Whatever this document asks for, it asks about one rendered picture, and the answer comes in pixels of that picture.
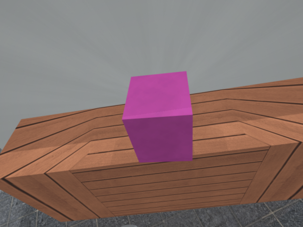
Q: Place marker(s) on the carton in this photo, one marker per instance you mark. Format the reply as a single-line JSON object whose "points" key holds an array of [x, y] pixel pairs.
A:
{"points": [[158, 117]]}

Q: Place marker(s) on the pedestal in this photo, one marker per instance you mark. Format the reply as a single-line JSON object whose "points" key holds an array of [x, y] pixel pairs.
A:
{"points": [[247, 148]]}

